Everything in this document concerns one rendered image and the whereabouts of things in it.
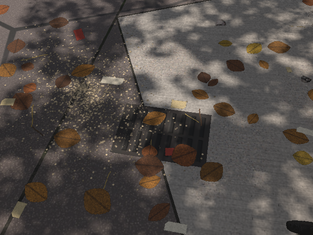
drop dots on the right robot hand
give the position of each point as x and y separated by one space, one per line
300 227

